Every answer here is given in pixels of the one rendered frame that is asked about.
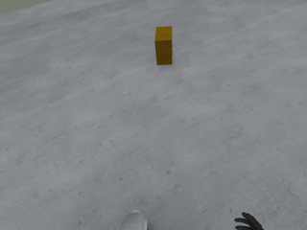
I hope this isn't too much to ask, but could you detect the carton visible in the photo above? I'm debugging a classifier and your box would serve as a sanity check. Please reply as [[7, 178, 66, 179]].
[[154, 26, 173, 65]]

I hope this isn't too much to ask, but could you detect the robot right hand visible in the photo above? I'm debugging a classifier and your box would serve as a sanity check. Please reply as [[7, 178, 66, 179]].
[[235, 212, 264, 230]]

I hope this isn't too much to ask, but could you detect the robot left thigh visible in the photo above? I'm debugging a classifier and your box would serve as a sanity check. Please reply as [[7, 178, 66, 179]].
[[117, 213, 148, 230]]

